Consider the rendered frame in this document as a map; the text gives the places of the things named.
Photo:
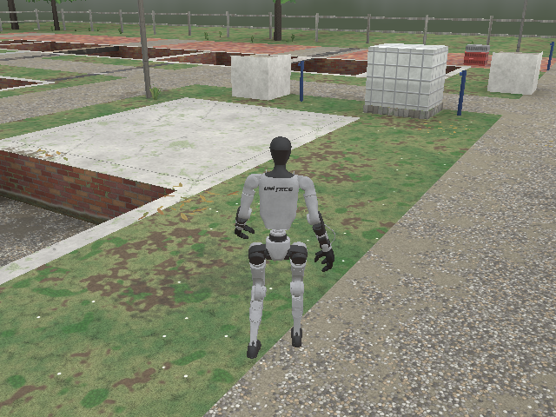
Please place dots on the robot left shin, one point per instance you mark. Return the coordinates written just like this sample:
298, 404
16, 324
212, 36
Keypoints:
255, 314

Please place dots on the right robot upper arm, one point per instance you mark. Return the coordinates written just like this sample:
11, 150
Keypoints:
306, 184

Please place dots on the left robot upper arm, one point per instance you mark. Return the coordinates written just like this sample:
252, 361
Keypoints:
251, 183

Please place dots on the left robot thigh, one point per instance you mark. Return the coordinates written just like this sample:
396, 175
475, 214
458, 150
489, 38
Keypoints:
257, 261

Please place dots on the left robot hand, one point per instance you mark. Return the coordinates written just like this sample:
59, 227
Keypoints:
240, 234

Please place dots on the right robot hand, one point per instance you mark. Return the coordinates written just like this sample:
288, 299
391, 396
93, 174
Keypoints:
328, 260

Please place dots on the robot right forearm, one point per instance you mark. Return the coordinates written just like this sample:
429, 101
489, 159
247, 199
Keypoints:
321, 235

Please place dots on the robot left forearm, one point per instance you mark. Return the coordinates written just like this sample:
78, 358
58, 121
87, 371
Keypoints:
239, 222

